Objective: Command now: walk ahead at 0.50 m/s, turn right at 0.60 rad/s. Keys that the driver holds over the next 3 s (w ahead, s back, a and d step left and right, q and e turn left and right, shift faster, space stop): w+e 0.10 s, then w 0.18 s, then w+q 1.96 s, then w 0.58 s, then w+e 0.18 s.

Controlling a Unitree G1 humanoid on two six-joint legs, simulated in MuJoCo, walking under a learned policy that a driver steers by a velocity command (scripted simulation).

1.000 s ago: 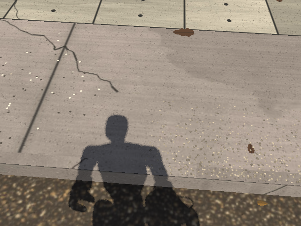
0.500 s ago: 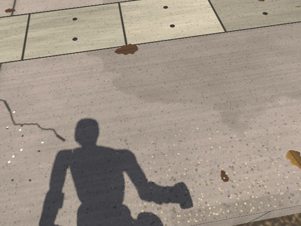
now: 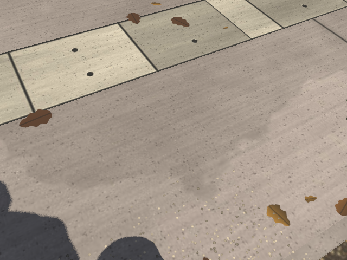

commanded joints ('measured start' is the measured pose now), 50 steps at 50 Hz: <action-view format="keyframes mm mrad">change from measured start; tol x64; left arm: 1 -164 -13 -16 -170 6 -4 25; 15 668 267 44 111 6 -51 -29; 50 -2 116 -46 -21 -92 -166 54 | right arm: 1 51 -104 -16 -15 -3 -25 -4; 50 -247 -275 -60 -126 71 -24 -2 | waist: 1 13 145 71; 50 59 -13 72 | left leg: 1 87 292 -173 -205 149 111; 7 182 229 -21 -333 408 121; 11 185 311 19 99 1758 127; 14 -423 -65 -164 1196 -45 -15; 19 -877 -17 -487 1648 270 155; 34 -804 -42 -222 389 368 39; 42 859 171 -646 357 946 458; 50 -572 46 -553 -179 281 273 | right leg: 1 -308 -14 9 123 -69 -31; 11 593 129 -270 -655 -32 -130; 14 1159 -336 841 -1265 240 -279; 23 366 -124 33 -1404 145 -1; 40 739 -174 -256 -977 1623 355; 42 177 17 9 -98 -262 365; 50 546 -88 -2 -846 107 129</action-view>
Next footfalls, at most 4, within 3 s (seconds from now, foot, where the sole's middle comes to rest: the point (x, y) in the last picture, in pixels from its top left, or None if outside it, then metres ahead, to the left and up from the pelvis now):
0.24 right None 0.35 -0.13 -0.67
0.82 left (174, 196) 0.69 -0.01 -0.67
1.16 right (223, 140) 0.97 -0.23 -0.67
1.64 left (141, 126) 1.04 0.13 -0.67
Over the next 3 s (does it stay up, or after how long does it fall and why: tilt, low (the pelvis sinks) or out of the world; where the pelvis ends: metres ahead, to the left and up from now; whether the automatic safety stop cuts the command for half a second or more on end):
stays up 1.38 0.51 0.11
